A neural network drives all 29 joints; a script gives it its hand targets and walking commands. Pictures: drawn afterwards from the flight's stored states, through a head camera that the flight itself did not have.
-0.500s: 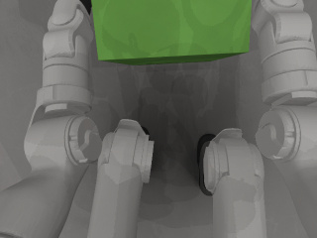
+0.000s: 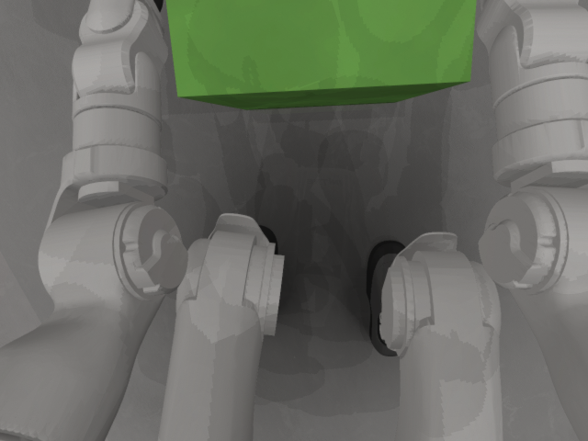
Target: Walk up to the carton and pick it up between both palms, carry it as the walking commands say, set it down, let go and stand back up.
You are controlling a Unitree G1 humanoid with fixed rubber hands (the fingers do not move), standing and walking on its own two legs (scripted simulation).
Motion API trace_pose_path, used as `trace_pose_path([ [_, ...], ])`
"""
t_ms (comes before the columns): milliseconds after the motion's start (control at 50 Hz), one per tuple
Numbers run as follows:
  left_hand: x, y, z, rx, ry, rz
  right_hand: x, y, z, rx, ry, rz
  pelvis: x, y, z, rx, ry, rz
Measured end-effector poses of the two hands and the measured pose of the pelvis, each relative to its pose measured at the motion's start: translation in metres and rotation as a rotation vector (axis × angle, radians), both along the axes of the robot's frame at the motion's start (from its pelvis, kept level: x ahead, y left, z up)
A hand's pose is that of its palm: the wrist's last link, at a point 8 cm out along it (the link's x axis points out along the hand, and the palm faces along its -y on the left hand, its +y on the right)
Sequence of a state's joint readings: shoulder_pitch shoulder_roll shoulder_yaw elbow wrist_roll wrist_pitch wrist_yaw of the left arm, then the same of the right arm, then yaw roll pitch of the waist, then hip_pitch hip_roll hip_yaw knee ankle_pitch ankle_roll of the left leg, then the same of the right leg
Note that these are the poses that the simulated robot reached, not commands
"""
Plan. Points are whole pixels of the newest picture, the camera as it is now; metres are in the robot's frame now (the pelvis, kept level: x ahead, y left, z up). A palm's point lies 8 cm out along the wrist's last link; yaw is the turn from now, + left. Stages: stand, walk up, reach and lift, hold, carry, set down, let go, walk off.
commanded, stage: set down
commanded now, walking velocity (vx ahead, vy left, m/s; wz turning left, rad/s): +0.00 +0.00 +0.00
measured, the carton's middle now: out of the picture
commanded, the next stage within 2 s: let go in 1.90 s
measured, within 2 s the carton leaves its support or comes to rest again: neither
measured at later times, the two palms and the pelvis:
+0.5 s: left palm out of the picture +0.53 +0.24 -0.17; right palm out of the picture +0.57 -0.15 -0.17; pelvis +0.00 +0.01 +0.00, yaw +0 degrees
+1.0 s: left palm out of the picture +0.54 +0.25 -0.05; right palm out of the picture +0.59 -0.16 -0.05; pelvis +0.00 +0.00 +0.06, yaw +0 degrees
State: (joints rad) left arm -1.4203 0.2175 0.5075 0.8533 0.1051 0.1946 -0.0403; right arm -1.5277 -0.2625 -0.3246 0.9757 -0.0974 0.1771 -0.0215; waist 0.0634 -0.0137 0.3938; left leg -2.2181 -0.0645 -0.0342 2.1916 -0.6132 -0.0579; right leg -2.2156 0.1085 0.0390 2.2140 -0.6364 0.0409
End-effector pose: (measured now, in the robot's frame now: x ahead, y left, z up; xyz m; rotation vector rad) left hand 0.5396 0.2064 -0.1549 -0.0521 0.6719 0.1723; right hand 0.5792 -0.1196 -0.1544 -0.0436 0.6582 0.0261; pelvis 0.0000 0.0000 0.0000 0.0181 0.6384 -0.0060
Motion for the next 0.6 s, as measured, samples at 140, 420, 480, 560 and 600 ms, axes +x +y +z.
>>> trace_pose_path([
  [140,0.001,0.001,-0.006,0.038,0.02,-0.011,-0.002,-0.001,-0.006,-0.046,0.013,0.023,-0.001,0.001,0.001,-0.003,-0.012,0.003],
  [420,-0.004,0.021,-0.014,0.071,0.055,0.053,-0.006,-0.027,-0.016,-0.084,0.04,-0.047,0.001,0.006,0.0,-0.01,0.024,0.003],
  [480,-0.004,0.028,-0.011,0.072,0.053,0.059,-0.005,-0.033,-0.013,-0.086,0.04,-0.049,0.0,0.006,-0.001,-0.01,0.029,0.003],
  [560,-0.006,0.032,-0.009,0.071,0.051,0.063,-0.005,-0.037,-0.011,-0.085,0.04,-0.047,-0.002,0.005,-0.002,-0.008,0.03,0.003],
  [600,-0.006,0.033,-0.008,0.07,0.046,0.064,-0.005,-0.038,-0.01,-0.085,0.036,-0.045,-0.002,0.005,-0.002,-0.007,0.03,0.003],
])
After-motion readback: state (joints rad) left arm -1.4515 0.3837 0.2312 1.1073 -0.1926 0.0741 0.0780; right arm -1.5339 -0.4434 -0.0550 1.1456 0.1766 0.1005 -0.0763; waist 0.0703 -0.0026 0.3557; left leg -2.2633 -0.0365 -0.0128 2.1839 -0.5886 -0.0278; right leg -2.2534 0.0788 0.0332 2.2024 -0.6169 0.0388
